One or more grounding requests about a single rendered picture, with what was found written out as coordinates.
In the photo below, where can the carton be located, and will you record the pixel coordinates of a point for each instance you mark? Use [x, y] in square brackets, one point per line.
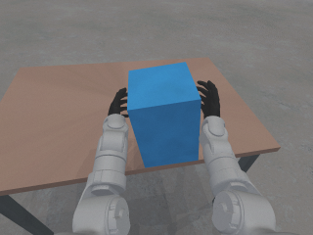
[164, 108]

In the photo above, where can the right robot forearm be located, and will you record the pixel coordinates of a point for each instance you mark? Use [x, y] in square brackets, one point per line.
[220, 161]

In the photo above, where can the robot left upper arm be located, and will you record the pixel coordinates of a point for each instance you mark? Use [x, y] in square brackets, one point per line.
[101, 215]

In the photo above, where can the robot right upper arm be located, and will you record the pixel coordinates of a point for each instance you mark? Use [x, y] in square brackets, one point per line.
[237, 212]

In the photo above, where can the right robot hand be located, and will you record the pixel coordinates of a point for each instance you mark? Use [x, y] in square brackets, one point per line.
[211, 105]

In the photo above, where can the left robot forearm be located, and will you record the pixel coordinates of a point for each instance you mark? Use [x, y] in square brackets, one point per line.
[108, 174]

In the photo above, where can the table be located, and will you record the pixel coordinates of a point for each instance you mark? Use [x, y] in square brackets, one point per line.
[51, 120]

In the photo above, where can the left robot hand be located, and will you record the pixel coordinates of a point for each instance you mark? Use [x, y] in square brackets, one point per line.
[117, 102]

